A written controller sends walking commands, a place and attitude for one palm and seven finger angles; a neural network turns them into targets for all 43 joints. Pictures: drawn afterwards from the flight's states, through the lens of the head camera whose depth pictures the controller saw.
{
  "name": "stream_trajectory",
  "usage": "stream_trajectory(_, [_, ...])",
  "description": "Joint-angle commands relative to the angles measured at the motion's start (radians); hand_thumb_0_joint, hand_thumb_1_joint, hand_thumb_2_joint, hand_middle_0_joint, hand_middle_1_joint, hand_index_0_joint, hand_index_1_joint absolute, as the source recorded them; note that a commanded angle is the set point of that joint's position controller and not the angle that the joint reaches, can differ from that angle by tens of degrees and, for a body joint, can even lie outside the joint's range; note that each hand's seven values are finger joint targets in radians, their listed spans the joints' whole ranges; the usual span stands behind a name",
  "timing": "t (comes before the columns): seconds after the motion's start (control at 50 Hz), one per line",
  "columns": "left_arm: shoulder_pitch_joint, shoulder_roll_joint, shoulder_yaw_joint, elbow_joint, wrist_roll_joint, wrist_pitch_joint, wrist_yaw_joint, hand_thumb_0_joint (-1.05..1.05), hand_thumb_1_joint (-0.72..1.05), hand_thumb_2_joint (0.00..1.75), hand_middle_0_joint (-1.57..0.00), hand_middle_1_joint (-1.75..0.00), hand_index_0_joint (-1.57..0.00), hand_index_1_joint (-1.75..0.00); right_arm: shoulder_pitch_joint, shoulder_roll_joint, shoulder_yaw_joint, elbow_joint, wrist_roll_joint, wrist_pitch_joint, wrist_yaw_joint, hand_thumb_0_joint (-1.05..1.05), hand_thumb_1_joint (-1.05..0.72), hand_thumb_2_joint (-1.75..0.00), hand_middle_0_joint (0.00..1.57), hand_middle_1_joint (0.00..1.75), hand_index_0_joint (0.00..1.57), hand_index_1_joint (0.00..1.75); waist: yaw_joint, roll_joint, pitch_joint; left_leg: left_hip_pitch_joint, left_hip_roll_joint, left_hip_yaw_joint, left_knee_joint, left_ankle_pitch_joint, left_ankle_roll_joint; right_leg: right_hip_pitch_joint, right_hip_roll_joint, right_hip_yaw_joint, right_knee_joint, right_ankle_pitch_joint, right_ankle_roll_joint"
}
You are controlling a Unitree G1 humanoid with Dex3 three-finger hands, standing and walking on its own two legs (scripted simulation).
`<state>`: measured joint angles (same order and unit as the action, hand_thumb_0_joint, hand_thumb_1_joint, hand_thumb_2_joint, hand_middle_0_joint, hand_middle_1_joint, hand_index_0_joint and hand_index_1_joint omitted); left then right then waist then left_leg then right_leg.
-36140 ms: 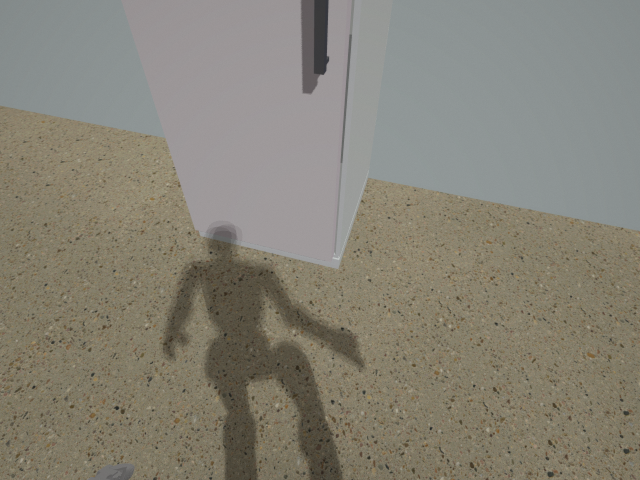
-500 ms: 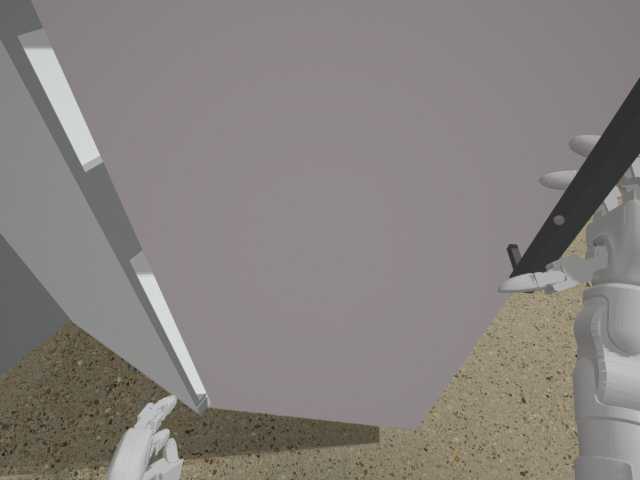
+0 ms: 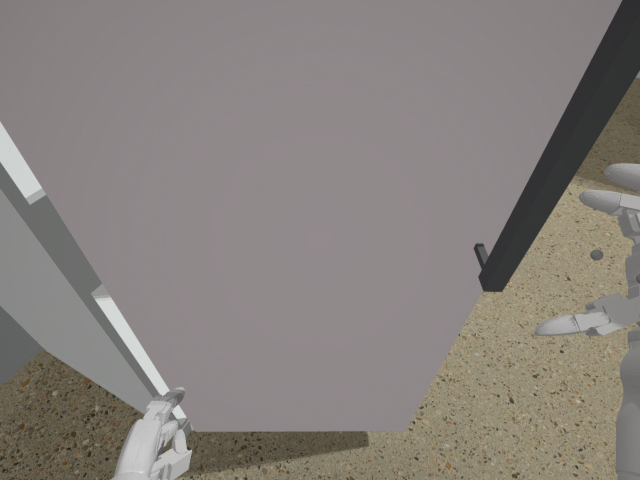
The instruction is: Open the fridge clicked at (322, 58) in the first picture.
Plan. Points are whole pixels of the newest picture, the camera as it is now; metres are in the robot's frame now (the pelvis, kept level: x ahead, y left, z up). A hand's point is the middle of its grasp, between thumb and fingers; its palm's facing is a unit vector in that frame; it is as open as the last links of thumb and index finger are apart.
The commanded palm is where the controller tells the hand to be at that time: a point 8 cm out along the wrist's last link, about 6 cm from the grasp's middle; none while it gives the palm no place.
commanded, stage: slip the hand off the handle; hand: right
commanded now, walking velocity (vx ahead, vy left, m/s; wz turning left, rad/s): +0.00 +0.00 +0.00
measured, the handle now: (538, 167) +0.36 -0.21 +0.25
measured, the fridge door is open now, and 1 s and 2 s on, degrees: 62 62 62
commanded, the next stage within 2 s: draw the hand back to the body in 0.78 s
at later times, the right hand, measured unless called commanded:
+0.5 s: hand (637, 324) +0.20 -0.24 +0.22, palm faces +0.30 +0.94 -0.15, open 14.7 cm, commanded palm +0.16 -0.29 +0.21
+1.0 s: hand out of the picture +0.16 -0.25 +0.20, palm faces +0.29 +0.95 -0.11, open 14.7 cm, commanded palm +0.12 -0.28 +0.21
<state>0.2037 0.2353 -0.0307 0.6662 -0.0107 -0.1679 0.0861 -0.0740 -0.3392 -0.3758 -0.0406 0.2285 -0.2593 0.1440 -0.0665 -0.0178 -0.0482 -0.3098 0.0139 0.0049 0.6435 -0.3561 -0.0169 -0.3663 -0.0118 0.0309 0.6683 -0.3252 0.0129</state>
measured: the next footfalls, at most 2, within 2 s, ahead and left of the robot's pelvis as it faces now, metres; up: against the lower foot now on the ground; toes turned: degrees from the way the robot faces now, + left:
none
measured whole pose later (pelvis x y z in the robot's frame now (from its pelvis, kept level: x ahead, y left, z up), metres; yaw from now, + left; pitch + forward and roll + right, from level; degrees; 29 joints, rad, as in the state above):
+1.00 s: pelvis -0.02 +0.00 +0.00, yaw -1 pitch -2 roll +1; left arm 0.21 0.22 -0.08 0.64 -0.03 -0.27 0.11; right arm 0.33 -0.31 -0.37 -0.45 0.34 -0.07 0.14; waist -0.11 -0.03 -0.06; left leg -0.27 0.02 0.03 0.66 -0.36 -0.02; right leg -0.34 -0.01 0.06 0.71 -0.33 0.01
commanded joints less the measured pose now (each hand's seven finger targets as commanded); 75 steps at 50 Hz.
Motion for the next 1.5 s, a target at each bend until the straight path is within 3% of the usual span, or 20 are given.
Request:
stream_trajectory(0.0, [-0.092, 0.118, 0.041, -0.161, -0.003, -0.066, 0.014, 0.00, 0.90, 0.90, -0.20, -0.30, -0.20, -0.30, -0.264, -0.240, -0.099, -0.235, 0.020, -0.058, -0.003, 0.00, 0.55, -0.20, 0.25, 1.15, 0.25, 1.15, 0.010, -0.068, -0.230, 0.017, -0.029, 0.041, -0.067, 0.297, 0.041, 0.160, 0.013, -0.016, -0.094, 0.290, -0.012])
stream_trajectory(0.04, [-0.091, 0.123, 0.038, -0.152, -0.003, -0.059, 0.017, 0.00, 0.90, 0.90, -0.20, -0.30, -0.20, -0.30, -0.241, -0.286, -0.157, -0.192, 0.026, -0.053, -0.007, 0.00, 0.55, -0.20, 0.25, 1.15, 0.25, 1.15, 0.002, -0.044, -0.202, 0.020, -0.030, 0.042, -0.076, 0.280, 0.041, 0.132, 0.011, -0.017, -0.100, 0.268, -0.013])
stream_trajectory(0.08, [-0.099, 0.118, 0.037, -0.167, -0.006, -0.059, 0.014, 0.00, 0.90, 0.90, -0.20, -0.30, -0.20, -0.30, -0.198, -0.251, -0.149, -0.181, 0.046, -0.051, 0.009, 0.00, 0.55, -0.20, 0.25, 1.15, 0.25, 1.15, 0.002, -0.016, -0.194, 0.022, -0.031, 0.045, -0.079, 0.275, 0.038, 0.120, 0.012, -0.020, -0.104, 0.254, -0.013])
stream_trajectory(0.18, [-0.113, 0.112, 0.034, -0.189, -0.007, -0.079, 0.000, 0.00, 0.90, 0.90, -0.20, -0.30, -0.20, -0.30, -0.130, -0.188, -0.077, -0.296, 0.051, -0.051, 0.020, 0.00, 0.55, -0.20, 0.25, 1.15, 0.25, 1.15, 0.004, -0.051, -0.185, 0.009, -0.031, 0.044, -0.077, 0.256, 0.038, 0.132, 0.013, -0.022, -0.099, 0.230, -0.016])
stream_trajectory(0.34, [-0.135, 0.114, 0.029, -0.180, -0.002, -0.096, 0.015, 0.00, 0.90, 0.90, -0.20, -0.30, -0.20, -0.30, -0.051, -0.229, -0.136, -0.389, 0.057, -0.059, -0.022, 0.00, 0.55, -0.20, 0.25, 1.15, 0.25, 1.15, -0.003, -0.029, -0.115, -0.009, -0.024, 0.031, -0.120, 0.111, 0.034, 0.093, 0.015, -0.023, -0.112, 0.101, -0.021])
stream_trajectory(0.42, [-0.138, 0.104, 0.026, -0.186, 0.000, -0.113, 0.012, 0.00, 0.90, 0.90, -0.20, -0.30, -0.20, -0.30, 0.043, -0.197, -0.110, -0.429, 0.069, -0.070, -0.006, 0.00, 0.55, -0.20, 0.25, 1.15, 0.25, 1.15, -0.007, -0.043, -0.125, -0.003, -0.019, 0.028, -0.119, 0.105, 0.033, 0.097, 0.021, -0.024, -0.106, 0.095, -0.022])
stream_trajectory(0.52, [-0.141, 0.108, 0.021, -0.184, -0.005, -0.126, 0.021, 0.00, 0.90, 0.90, -0.20, -0.30, -0.20, -0.30, 0.098, -0.202, -0.125, -0.419, 0.099, -0.054, 0.021, 0.00, 0.55, -0.20, 0.25, 1.15, 0.25, 1.15, -0.006, -0.019, -0.051, -0.032, -0.013, 0.011, -0.159, 0.000, 0.027, 0.060, 0.023, -0.021, -0.105, 0.017, -0.024])
stream_trajectory(0.76, [-0.141, 0.107, 0.013, -0.211, 0.004, -0.171, 0.013, 0.00, 0.90, 0.90, -0.20, -0.30, -0.20, -0.30, 0.281, -0.158, -0.088, -0.599, 0.111, -0.062, 0.026, 0.00, 0.55, -0.20, 0.25, 1.15, 0.25, 1.15, -0.023, -0.042, -0.066, -0.017, -0.010, 0.029, -0.119, 0.051, 0.032, 0.070, 0.025, -0.006, -0.080, 0.054, -0.026])
stream_trajectory(0.88, [-0.123, 0.108, 0.009, -0.201, 0.003, -0.173, 0.017, 0.00, 0.90, 0.90, -0.20, -0.30, -0.20, -0.30, 0.252, -0.142, -0.075, -0.591, 0.109, -0.042, 0.007, 0.00, 0.55, -0.20, 0.25, 1.15, 0.25, 1.15, -0.012, -0.038, -0.031, -0.064, -0.015, 0.040, -0.103, 0.026, 0.031, 0.050, 0.021, 0.008, -0.079, 0.020, -0.021])
stream_trajectory(0.9, [-0.158, 0.098, 0.008, -0.202, -0.028, -0.172, 0.031, 0.00, 0.90, 0.90, -0.20, -0.30, -0.20, -0.30, 0.301, -0.155, -0.110, -0.503, 0.133, 0.106, -0.012, 0.00, 0.55, -0.20, 0.25, 1.15, 0.25, 1.15, -0.050, -0.082, -0.057, -0.033, -0.010, 0.034, -0.117, 0.004, 0.036, 0.046, 0.011, 0.019, -0.131, -0.051, -0.013])
stream_trajectory(0.98, [-0.177, 0.088, -0.010, -0.220, -0.042, -0.172, 0.059, 0.00, 0.90, 0.90, -0.20, -0.30, -0.20, -0.30, 0.238, -0.134, -0.069, -0.651, 0.124, 0.340, -0.054, 0.00, 0.55, -0.20, 0.25, 1.15, 0.25, 1.15, -0.046, -0.074, -0.091, 0.014, -0.007, 0.051, -0.133, 0.076, 0.031, 0.103, 0.014, 0.024, -0.151, 0.037, -0.022])
stream_trajectory(1.06, [-0.194, 0.086, -0.021, -0.220, -0.058, -0.180, 0.066, 0.00, 0.90, 0.90, -0.20, -0.30, -0.20, -0.30, 0.238, -0.138, -0.070, -0.751, 0.133, 0.532, -0.068, 0.00, 0.55, -0.20, 0.25, 1.15, 0.25, 1.15, -0.045, -0.084, -0.122, 0.043, -0.010, 0.070, -0.131, 0.156, 0.036, 0.153, 0.013, 0.032, -0.160, 0.135, -0.016])
stream_trajectory(1.12, [-0.193, 0.086, -0.025, -0.215, -0.054, -0.181, 0.065, 0.00, 0.90, 0.90, -0.20, -0.30, -0.20, -0.30, 0.236, -0.155, -0.104, -0.771, 0.137, 0.584, -0.073, 0.00, 0.55, -0.20, 0.25, 1.15, 0.25, 1.15, -0.042, -0.047, -0.111, 0.029, -0.018, 0.076, -0.132, 0.176, 0.032, 0.172, 0.013, 0.032, -0.153, 0.171, -0.014])
stream_trajectory(1.24, [-0.206, 0.088, -0.020, -0.195, -0.053, -0.157, 0.060, 0.00, 0.90, 0.90, -0.20, -0.30, -0.20, -0.30, 0.234, -0.157, -0.146, -0.685, 0.139, 0.594, -0.085, 0.00, 0.55, -0.20, 0.25, 1.15, 0.25, 1.15, -0.042, -0.047, -0.061, 0.013, -0.019, 0.066, -0.158, 0.147, 0.030, 0.165, 0.013, 0.023, -0.155, 0.145, -0.016])
stream_trajectory(1.28, [-0.199, 0.086, -0.020, -0.200, -0.055, -0.154, 0.059, 0.00, 0.90, 0.90, -0.20, -0.30, -0.20, -0.30, 0.211, -0.137, -0.112, -0.685, 0.135, 0.595, -0.076, 0.00, 0.55, -0.20, 0.25, 1.15, 0.25, 1.15, -0.029, -0.045, -0.062, 0.011, -0.013, 0.064, -0.162, 0.143, 0.026, 0.171, 0.014, 0.020, -0.154, 0.140, -0.020])
stream_trajectory(1.38, [-0.194, 0.091, -0.015, -0.201, -0.059, -0.161, 0.066, 0.00, 0.90, 0.90, -0.20, -0.30, -0.20, -0.30, 0.200, -0.168, -0.130, -0.675, 0.132, 0.576, -0.051, 0.00, 0.37, -0.29, 0.24, 1.04, 0.24, 1.04, -0.024, -0.055, -0.054, 0.012, -0.010, 0.050, -0.184, 0.124, 0.023, 0.172, 0.015, 0.013, -0.150, 0.123, -0.029])
stream_trajectory(1.4, [-0.166, 0.099, 0.001, -0.211, -0.017, -0.162, 0.041, 0.00, 0.90, 0.90, -0.20, -0.30, -0.20, -0.30, 0.202, -0.311, -0.132, -0.741, -0.062, 0.409, -0.165, 0.00, 0.33, -0.31, 0.24, 1.02, 0.24, 1.02, -0.025, -0.082, 0.028, -0.004, -0.002, 0.013, -0.224, 0.118, 0.028, 0.112, 0.015, -0.005, -0.122, 0.115, -0.035])
stream_trajectory(1.42, [-0.155, 0.087, -0.002, -0.195, -0.012, -0.159, 0.033, 0.00, 0.90, 0.90, -0.20, -0.30, -0.20, -0.30, 0.323, -0.225, -0.102, -0.619, -0.067, 0.352, -0.205, 0.00, 0.30, -0.32, 0.24, 1.00, 0.24, 1.00, -0.017, -0.056, 0.068, -0.015, 0.008, 0.021, -0.222, 0.098, 0.037, 0.094, 0.009, -0.007, -0.125, 0.090, -0.029])
stream_trajectory(1.44, [-0.149, 0.098, 0.012, -0.192, -0.007, -0.151, 0.024, 0.00, 0.90, 0.90, -0.20, -0.30, -0.20, -0.30, 0.332, -0.241, -0.104, -0.650, -0.089, 0.306, -0.229, 0.00, 0.26, -0.34, 0.24, 0.98, 0.24, 0.98, -0.021, -0.027, 0.048, -0.001, 0.012, 0.013, -0.241, 0.088, 0.036, 0.116, 0.005, -0.010, -0.126, 0.087, -0.032])
stream_trajectory(1.48, [-0.143, 0.089, 0.014, -0.197, -0.003, -0.143, 0.020, 0.00, 0.90, 0.90, -0.20, -0.30, -0.20, -0.30, 0.350, -0.209, -0.071, -0.657, -0.105, 0.238, -0.247, 0.00, 0.19, -0.37, 0.24, 0.94, 0.24, 0.94, -0.010, -0.059, 0.006, 0.024, 0.019, 0.011, -0.222, 0.089, 0.033, 0.152, 0.004, -0.014, -0.133, 0.083, -0.037])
